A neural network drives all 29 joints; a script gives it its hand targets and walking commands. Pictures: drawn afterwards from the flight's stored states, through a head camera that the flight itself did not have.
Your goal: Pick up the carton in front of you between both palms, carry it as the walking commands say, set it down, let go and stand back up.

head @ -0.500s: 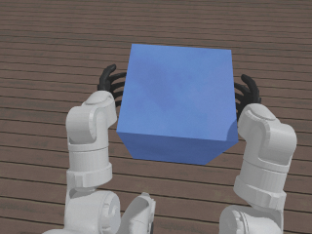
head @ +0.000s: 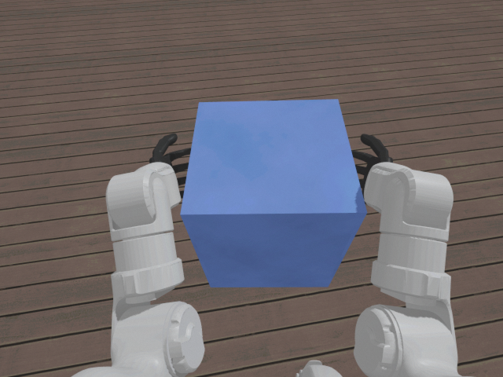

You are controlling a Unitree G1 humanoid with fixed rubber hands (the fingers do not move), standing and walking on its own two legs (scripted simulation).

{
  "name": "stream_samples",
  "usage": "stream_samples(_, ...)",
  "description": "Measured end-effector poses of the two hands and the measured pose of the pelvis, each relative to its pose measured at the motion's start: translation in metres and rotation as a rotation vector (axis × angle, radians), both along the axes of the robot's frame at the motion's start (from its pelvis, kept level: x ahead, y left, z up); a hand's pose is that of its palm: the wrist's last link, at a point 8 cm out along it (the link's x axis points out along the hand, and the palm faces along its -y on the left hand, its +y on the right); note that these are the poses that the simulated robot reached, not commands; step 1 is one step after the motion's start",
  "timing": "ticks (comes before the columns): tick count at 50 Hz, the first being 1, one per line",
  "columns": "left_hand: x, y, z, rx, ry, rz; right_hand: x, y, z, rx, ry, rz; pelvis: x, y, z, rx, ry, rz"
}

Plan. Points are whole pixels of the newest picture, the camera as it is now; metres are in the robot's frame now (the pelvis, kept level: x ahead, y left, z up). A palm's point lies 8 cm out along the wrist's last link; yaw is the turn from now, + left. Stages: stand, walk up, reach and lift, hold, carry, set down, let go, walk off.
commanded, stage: carry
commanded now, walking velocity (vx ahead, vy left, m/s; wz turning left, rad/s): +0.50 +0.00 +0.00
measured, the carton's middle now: (268, 201) +0.38 -0.02 +0.07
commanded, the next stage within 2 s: none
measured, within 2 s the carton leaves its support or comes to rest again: neither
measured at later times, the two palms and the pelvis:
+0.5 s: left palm (177, 117) +0.58 +0.15 +0.08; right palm (324, 111) +0.60 -0.14 +0.08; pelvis +0.35 -0.01 -0.02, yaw +2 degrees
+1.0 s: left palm (192, 65) +0.77 +0.14 +0.09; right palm (316, 62) +0.78 -0.16 +0.09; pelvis +0.53 -0.02 -0.01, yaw +2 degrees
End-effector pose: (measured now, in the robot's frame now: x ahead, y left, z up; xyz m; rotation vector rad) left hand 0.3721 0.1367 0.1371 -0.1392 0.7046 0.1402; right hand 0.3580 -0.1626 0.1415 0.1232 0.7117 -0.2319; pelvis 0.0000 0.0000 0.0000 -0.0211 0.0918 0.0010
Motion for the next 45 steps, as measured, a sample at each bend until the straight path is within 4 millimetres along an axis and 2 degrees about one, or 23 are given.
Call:
stream_samples(4, 0.032, 0.003, -0.031, -0.001, 0.015, 0.051, 0.045, 0.003, -0.031, 0.015, 0.013, 0.027, 0.06, -0.014, -0.004, 0.004, 0.002, -0.002)
stream_samples(8, 0.061, -0.002, -0.062, 0.007, -0.006, 0.101, 0.087, 0.001, -0.066, 0.041, -0.012, 0.068, 0.124, -0.03, -0.019, 0.0, -0.007, 0.036)
stream_samples(12, 0.08, -0.003, -0.079, 0.061, 0.049, 0.092, 0.115, 0.0, -0.084, -0.004, 0.044, 0.143, 0.17, -0.037, -0.011, 0.007, 0.0, 0.061)
stream_samples(15, 0.098, -0.001, -0.076, 0.083, 0.065, 0.089, 0.138, 0.002, -0.083, -0.026, 0.057, 0.182, 0.206, -0.038, -0.003, 0.022, 0.008, 0.068)
stream_samples(19, 0.134, 0.003, -0.064, 0.096, 0.026, 0.081, 0.173, 0.006, -0.072, -0.038, 0.018, 0.191, 0.261, -0.032, 0.001, 0.036, 0.008, 0.061)
stream_samples(23, 0.183, 0.011, -0.055, 0.095, -0.044, 0.058, 0.214, 0.013, -0.062, -0.045, -0.05, 0.165, 0.321, -0.017, -0.008, 0.035, -0.019, 0.053)
stream_samples(27, 0.238, 0.021, -0.056, 0.075, -0.099, 0.035, 0.26, 0.022, -0.059, -0.067, -0.103, 0.139, 0.375, -0.002, -0.024, 0.048, -0.045, 0.024)
stream_samples(35, 0.312, 0.009, -0.045, 0.079, -0.035, -0.031, 0.316, 0.011, -0.049, -0.058, -0.033, 0.075, 0.435, 0.001, -0.006, 0.023, -0.034, -0.002)
stream_samples(42, 0.361, 0.0, -0.039, 0.114, -0.055, -0.016, 0.373, 0.001, -0.049, -0.028, -0.056, 0.09, 0.493, -0.011, -0.01, 0.026, -0.048, 0.013)
stream_samples(45, 0.38, 0.001, -0.04, 0.115, -0.044, 0.001, 0.396, 0.002, -0.051, -0.025, -0.047, 0.107, 0.51, -0.014, -0.01, 0.021, -0.037, 0.018)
